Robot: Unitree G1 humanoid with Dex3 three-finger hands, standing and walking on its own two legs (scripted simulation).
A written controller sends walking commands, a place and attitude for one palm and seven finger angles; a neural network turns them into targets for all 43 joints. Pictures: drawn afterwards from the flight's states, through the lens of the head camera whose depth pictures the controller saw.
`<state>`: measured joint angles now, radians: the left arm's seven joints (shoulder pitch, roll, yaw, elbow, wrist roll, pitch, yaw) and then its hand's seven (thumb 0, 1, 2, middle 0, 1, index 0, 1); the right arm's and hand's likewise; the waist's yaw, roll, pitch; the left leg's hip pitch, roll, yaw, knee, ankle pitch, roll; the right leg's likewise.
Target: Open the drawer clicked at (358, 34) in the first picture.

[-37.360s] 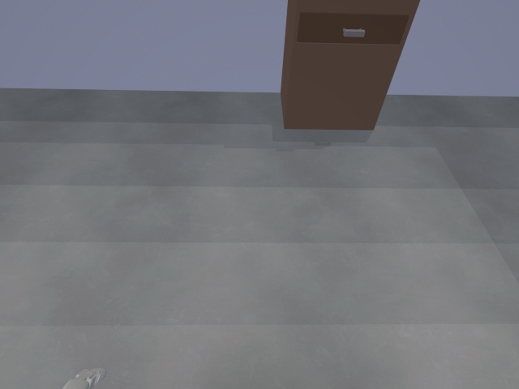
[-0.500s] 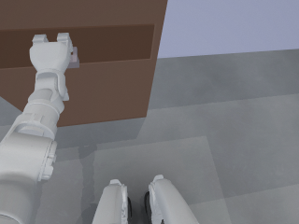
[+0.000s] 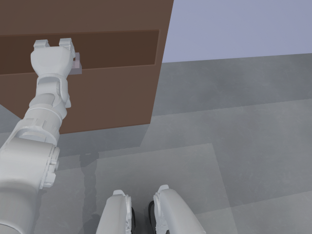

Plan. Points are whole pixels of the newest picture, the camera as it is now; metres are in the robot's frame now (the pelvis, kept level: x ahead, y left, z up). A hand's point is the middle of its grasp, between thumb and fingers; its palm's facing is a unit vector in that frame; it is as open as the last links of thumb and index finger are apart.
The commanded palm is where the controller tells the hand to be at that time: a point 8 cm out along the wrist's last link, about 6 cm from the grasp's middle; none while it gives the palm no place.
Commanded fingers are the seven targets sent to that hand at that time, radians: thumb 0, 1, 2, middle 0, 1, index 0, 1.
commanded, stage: lift the hand off the handle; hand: left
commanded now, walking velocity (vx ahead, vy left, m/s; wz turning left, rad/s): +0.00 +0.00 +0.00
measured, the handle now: (61, 62) +0.58 +0.21 -0.01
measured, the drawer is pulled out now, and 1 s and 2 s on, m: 0.00 0.00 0.00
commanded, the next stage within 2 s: draw the hand back to the body in 2.00 s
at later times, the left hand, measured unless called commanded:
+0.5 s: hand (59, 72) +0.54 +0.20 +0.00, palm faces -0.08 -0.05 -1.00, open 13.4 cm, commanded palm +0.54 +0.19 +0.08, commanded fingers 0.00 -0.50 0.30 -0.30 -1.20 -0.30 -1.20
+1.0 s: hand (54, 64) +0.54 +0.20 +0.04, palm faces -0.08 -0.06 -0.99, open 13.2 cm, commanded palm +0.54 +0.20 +0.12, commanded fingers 0.00 -0.50 0.30 -0.30 -1.20 -0.30 -1.20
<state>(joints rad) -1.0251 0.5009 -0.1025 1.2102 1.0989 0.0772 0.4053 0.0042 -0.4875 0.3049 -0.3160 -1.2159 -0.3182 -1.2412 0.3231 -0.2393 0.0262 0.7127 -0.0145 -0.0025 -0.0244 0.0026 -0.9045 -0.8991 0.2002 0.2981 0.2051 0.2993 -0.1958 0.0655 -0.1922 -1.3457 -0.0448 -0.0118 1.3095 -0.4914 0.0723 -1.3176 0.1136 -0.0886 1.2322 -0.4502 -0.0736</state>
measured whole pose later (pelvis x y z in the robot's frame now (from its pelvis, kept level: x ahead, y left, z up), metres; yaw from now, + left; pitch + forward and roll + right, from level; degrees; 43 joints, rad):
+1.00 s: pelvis +0.07 +0.00 +0.07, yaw +0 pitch +25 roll -2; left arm -0.78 0.40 -0.05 1.10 1.09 0.00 0.45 0.00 -0.49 0.31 -0.37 -1.21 -0.44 -1.22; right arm 0.32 -0.23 -0.02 0.73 -0.02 0.07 -0.02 0.00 -0.90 -0.90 0.20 0.30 0.21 0.30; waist -0.14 0.06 -0.18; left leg -0.95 -0.05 0.00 1.00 -0.48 0.08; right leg -0.94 0.12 -0.03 0.93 -0.43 -0.07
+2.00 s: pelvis +0.07 +0.01 +0.10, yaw +1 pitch +19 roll -2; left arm -0.82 0.37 -0.13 1.08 1.06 0.04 0.38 0.00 -0.49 0.30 -0.40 -1.22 -0.40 -1.21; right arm 0.35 -0.24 -0.04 0.74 0.01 0.08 -0.02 0.00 -0.90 -0.90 0.20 0.30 0.20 0.30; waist -0.11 0.06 -0.15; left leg -0.73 -0.07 0.00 0.80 -0.40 0.08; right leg -0.71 0.10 -0.01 0.75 -0.36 -0.06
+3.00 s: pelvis +0.07 -0.01 +0.14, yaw +1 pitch -3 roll +0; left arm 0.11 0.30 0.14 -0.07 -0.05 -0.04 0.09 0.00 -0.25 0.41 -0.30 -1.05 -0.30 -1.04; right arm 0.16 -0.19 0.09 0.57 0.03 -0.01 -0.07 0.01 -0.90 -0.90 0.20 0.30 0.21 0.30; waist 0.03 0.04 0.00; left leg -0.10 -0.05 -0.01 0.42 -0.26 0.05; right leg -0.09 0.11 0.02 0.37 -0.23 -0.09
